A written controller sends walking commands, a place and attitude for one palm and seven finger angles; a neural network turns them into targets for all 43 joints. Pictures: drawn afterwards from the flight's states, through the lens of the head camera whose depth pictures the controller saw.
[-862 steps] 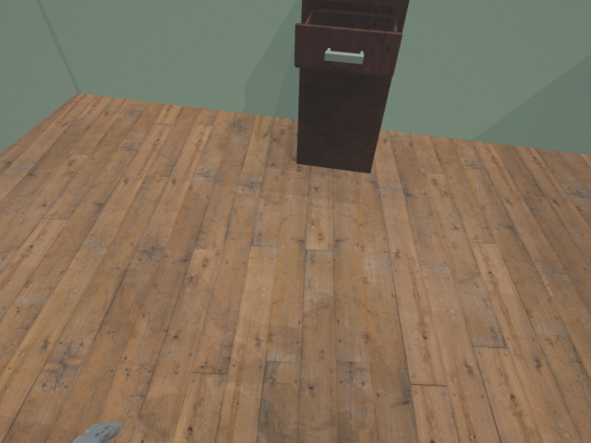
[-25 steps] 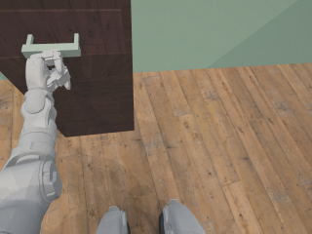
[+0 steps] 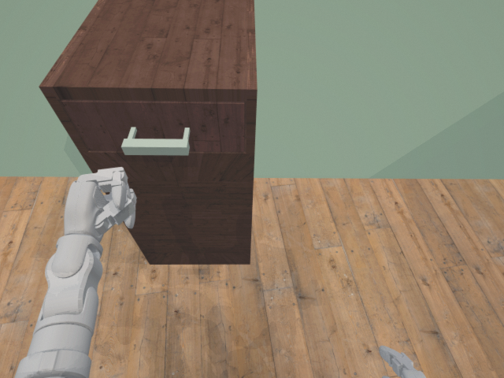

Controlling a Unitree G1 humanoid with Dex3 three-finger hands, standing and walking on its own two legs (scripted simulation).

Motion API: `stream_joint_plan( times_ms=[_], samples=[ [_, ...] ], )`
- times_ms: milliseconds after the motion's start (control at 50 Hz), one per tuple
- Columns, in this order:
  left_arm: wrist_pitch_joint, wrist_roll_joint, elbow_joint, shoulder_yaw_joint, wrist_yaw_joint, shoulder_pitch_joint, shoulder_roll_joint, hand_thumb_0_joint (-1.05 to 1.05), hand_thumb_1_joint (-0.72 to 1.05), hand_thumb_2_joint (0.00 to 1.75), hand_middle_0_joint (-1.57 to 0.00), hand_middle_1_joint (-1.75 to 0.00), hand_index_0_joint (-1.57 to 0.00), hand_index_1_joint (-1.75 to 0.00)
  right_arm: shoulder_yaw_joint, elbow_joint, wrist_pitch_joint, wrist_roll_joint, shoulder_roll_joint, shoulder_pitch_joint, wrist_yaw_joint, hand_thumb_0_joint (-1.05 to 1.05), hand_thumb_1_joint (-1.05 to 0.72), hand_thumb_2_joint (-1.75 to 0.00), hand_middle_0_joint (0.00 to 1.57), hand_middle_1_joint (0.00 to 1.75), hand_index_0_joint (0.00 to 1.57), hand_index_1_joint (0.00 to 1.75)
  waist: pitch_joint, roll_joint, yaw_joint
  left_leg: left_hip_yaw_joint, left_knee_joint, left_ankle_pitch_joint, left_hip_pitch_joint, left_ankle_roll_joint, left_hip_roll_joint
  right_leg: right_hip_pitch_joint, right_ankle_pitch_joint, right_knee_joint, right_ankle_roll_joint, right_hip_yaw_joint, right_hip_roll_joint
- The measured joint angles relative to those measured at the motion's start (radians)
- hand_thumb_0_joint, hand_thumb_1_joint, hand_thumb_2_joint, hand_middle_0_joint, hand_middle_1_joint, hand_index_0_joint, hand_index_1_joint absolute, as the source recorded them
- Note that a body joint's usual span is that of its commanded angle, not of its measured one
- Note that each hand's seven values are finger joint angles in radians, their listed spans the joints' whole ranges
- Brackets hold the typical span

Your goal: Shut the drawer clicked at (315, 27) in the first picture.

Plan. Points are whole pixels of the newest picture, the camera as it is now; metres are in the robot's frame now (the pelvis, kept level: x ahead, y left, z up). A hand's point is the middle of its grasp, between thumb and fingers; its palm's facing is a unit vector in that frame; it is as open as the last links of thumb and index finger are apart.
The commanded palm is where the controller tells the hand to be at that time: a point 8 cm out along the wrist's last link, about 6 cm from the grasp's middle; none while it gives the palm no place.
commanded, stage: draw the hand back to the body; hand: left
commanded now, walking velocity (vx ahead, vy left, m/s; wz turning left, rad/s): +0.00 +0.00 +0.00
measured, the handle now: (158, 139) +0.57 +0.21 +0.01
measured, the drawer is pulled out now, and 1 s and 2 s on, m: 0.00 0.00 0.00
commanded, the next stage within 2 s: step back with the hand held close in 0.96 s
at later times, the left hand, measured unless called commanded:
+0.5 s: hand (51, 265) +0.23 +0.23 +0.15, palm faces +0.32 -0.90 -0.29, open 3.3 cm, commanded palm +0.18 +0.27 +0.17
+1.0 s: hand out of the picture +0.16 +0.24 +0.20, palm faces +0.44 -0.81 -0.38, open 3.2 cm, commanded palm +0.11 +0.27 +0.21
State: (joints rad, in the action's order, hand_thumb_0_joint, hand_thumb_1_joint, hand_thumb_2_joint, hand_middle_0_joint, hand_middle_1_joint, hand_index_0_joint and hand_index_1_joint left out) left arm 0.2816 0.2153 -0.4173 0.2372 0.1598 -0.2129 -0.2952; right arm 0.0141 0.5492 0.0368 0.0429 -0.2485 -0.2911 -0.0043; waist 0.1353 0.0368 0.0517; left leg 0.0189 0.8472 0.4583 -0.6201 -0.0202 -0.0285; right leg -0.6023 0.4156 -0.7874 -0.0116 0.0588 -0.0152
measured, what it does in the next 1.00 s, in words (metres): stands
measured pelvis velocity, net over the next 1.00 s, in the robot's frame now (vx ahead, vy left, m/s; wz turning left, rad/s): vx -0.01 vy -0.01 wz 0.02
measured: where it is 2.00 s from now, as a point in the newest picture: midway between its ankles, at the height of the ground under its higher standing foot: outside the picture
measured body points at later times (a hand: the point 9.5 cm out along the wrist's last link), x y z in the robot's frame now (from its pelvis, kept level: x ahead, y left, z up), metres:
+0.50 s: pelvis -0.01 +0.00 +0.04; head -0.03 -0.02 +0.49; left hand +0.21 +0.27 +0.17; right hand +0.18 -0.21 -0.04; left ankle -0.03 +0.10 -0.70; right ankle -0.02 -0.11 -0.70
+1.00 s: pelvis -0.01 -0.01 +0.04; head -0.03 -0.04 +0.49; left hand +0.13 +0.28 +0.22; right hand +0.19 -0.22 -0.04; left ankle -0.03 +0.10 -0.70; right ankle -0.02 -0.11 -0.70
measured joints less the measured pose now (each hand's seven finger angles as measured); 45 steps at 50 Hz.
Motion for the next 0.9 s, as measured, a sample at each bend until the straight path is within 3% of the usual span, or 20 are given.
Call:
stream_joint_plan(
  times_ms=[100,160,220,380,600,820,900],
  samples=[
    [-0.06,0.025,0.078,-0.012,0.041,0.079,-0.001,0.01,0.9,0.9,-1.4,-1.6,-1.4,-1.6,0.006,-0.012,-0.022,0.008,-0.008,0.034,0.019,0.0,-0.91,-0.9,0.2,0.3,0.2,0.3,-0.011,0.007,-0.013,-0.002,-0.035,-0.02,0.069,-0.002,0.007,0.07,-0.016,0.032,0.001,0.003,0.005],
    [-0.115,-0.052,0.174,-0.047,-0.056,0.146,-0.016,0.01,0.9,0.9,-1.4,-1.6,-1.4,-1.6,0.007,-0.016,-0.02,0.007,0.0,0.052,0.04,0.01,-0.91,-0.9,0.2,0.3,0.2,0.3,-0.03,0.002,-0.027,0.008,-0.086,-0.042,0.142,-0.002,0.013,0.134,-0.033,0.069,0.002,-0.008,0.011],
    [-0.162,-0.094,0.276,-0.081,-0.144,0.225,-0.016,0.02,0.9,0.9,-1.4,-1.6,-1.4,-1.6,0.012,-0.021,-0.023,0.006,0.004,0.063,0.058,0.01,-0.91,-0.9,0.2,0.3,0.2,0.3,-0.046,0.008,-0.04,0.013,-0.15,-0.071,0.219,-0.004,0.02,0.207,-0.058,0.124,0.004,-0.013,0.015],
    [-0.221,-0.132,0.397,-0.09,-0.244,0.327,-0.013,0.01,0.89,0.9,-1.4,-1.6,-1.4,-1.6,0.04,0.007,-0.038,-0.003,0.016,0.101,0.083,0.01,-0.91,-0.9,0.2,0.3,0.2,0.3,-0.105,0.004,-0.075,0.013,-0.284,-0.137,0.38,-0.005,0.031,0.363,-0.115,0.245,0.004,-0.012,0.022],
    [-0.208,-0.138,0.684,-0.045,-0.257,0.559,-0.02,0.01,0.89,0.9,-1.4,-1.6,-1.4,-1.6,0.037,0.037,-0.1,-0.028,0.021,0.089,0.062,0.01,-0.9,-0.9,0.2,0.3,0.2,0.3,-0.13,0.029,-0.092,0.014,-0.394,-0.179,0.506,-0.002,0.033,0.487,-0.154,0.351,0.003,-0.013,0.02],
    [-0.189,-0.14,0.892,0.048,-0.265,0.764,-0.046,0.01,0.89,0.9,-1.41,-1.6,-1.4,-1.6,0.015,0.053,-0.139,-0.034,0.018,0.072,0.061,0.01,-0.9,-0.9,0.2,0.3,0.2,0.3,-0.127,0.042,-0.116,0.007,-0.4,-0.174,0.53,0.006,0.022,0.517,-0.155,0.369,-0.004,-0.007,0.009],
    [-0.173,-0.144,0.904,0.056,-0.269,0.774,-0.039,0.01,0.89,0.9,-1.41,-1.6,-1.4,-1.6,0.007,0.06,-0.151,-0.033,0.016,0.077,0.067,0.01,-0.91,-0.9,0.2,0.3,0.2,0.3,-0.132,0.047,-0.122,0.0,-0.393,-0.172,0.528,0.008,0.021,0.52,-0.152,0.367,-0.005,0.0,0.008]
  ],
)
